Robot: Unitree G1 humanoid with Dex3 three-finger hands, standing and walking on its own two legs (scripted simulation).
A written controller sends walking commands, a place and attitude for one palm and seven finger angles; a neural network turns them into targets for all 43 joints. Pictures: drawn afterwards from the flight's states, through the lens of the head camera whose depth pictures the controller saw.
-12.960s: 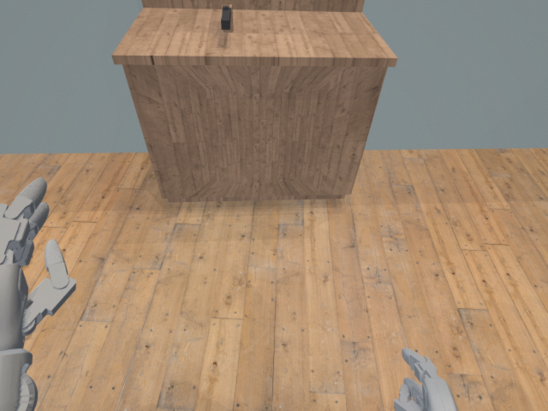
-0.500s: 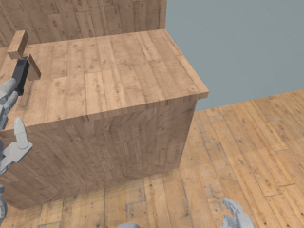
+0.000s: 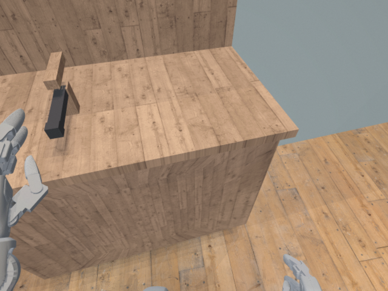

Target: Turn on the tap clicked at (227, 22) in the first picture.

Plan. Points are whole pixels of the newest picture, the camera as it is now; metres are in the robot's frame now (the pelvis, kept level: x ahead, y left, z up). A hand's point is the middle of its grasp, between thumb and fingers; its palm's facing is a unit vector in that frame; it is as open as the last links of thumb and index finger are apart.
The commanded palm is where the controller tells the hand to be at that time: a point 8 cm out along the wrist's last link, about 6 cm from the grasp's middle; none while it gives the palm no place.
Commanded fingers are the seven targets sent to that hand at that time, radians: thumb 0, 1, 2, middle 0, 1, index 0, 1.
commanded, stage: shuffle to correct the standing spot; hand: left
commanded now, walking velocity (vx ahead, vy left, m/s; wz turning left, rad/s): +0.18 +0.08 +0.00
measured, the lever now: (54, 129) +0.40 +0.34 +0.11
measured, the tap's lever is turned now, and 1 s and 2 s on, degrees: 0 0 0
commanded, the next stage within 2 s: come to a stop and stand still in 0.26 s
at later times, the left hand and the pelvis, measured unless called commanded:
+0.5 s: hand (40, 149) +0.28 +0.27 +0.19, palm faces +0.38 -0.81 -0.44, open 7.4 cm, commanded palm +0.23 +0.31 +0.19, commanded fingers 0.00 0.90 0.90 -0.20 -0.30 -0.20 -0.30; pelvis +0.06 +0.04 +0.00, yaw -1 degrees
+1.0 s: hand (30, 145) +0.30 +0.30 +0.18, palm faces +0.37 -0.86 -0.36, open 7.4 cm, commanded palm +0.25 +0.33 +0.19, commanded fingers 0.00 0.90 0.90 -0.20 -0.30 -0.20 -0.30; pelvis +0.07 +0.06 +0.02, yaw -3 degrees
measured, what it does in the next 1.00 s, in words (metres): steps on the spot: right foot, then left foot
